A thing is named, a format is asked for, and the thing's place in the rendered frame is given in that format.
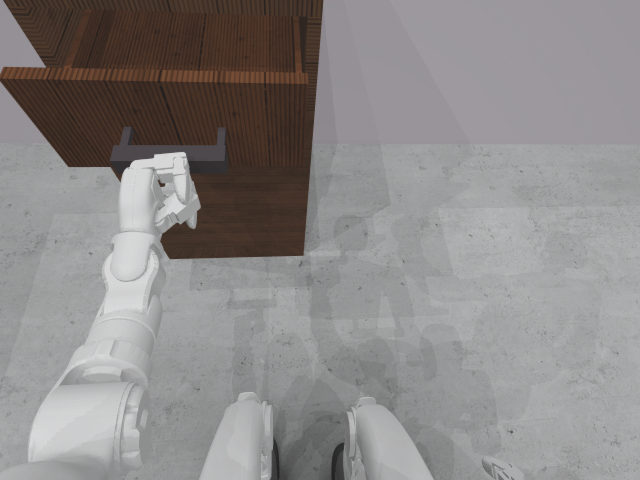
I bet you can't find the left robot thigh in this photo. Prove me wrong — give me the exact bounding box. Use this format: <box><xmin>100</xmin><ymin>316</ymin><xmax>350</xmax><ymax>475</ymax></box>
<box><xmin>199</xmin><ymin>400</ymin><xmax>273</xmax><ymax>480</ymax></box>

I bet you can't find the drawer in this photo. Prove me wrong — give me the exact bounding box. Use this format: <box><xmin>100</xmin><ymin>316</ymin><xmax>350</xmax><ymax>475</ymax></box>
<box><xmin>0</xmin><ymin>9</ymin><xmax>308</xmax><ymax>167</ymax></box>

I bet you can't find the left robot hand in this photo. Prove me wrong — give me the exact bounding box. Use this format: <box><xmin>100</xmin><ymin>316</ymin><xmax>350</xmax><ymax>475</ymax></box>
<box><xmin>118</xmin><ymin>152</ymin><xmax>201</xmax><ymax>241</ymax></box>

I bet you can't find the right robot hand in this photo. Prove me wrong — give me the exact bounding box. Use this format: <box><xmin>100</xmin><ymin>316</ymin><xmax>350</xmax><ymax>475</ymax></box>
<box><xmin>482</xmin><ymin>456</ymin><xmax>525</xmax><ymax>480</ymax></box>

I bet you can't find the robot right shin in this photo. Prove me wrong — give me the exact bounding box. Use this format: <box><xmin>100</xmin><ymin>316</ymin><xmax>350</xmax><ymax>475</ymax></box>
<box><xmin>343</xmin><ymin>397</ymin><xmax>376</xmax><ymax>480</ymax></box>

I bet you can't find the robot left upper arm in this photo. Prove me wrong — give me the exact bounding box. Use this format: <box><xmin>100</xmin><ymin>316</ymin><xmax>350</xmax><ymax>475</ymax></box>
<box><xmin>0</xmin><ymin>381</ymin><xmax>152</xmax><ymax>480</ymax></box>

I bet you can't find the handle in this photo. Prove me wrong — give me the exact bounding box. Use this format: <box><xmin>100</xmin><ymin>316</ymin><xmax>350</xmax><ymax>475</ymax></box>
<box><xmin>110</xmin><ymin>127</ymin><xmax>228</xmax><ymax>174</ymax></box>

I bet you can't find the cabinet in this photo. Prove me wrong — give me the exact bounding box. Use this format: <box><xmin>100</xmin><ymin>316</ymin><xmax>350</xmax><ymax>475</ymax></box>
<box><xmin>3</xmin><ymin>0</ymin><xmax>323</xmax><ymax>259</ymax></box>

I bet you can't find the robot left forearm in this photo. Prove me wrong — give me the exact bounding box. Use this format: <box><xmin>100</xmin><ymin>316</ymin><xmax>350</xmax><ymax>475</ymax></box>
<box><xmin>27</xmin><ymin>231</ymin><xmax>166</xmax><ymax>463</ymax></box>

